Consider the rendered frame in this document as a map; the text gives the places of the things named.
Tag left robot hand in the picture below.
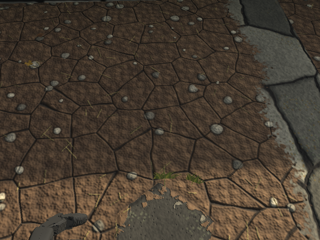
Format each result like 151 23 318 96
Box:
28 213 88 240

